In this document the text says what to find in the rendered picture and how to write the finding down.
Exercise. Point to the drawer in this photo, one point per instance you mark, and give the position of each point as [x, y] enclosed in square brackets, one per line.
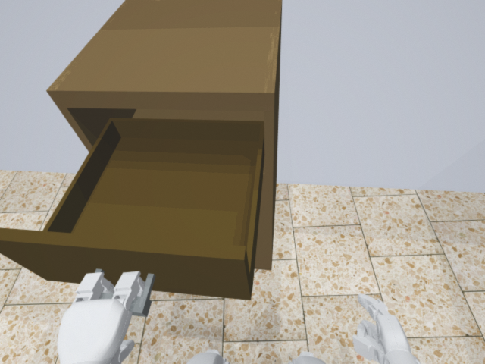
[176, 198]

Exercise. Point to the cabinet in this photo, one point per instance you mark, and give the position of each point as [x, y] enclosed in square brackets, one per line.
[183, 59]

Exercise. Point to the right robot hand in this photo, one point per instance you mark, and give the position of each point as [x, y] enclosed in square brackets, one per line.
[374, 341]

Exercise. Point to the left robot hand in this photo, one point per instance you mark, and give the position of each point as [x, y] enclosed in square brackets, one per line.
[93, 331]

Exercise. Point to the handle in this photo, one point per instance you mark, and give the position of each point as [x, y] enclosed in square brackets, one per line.
[141, 305]

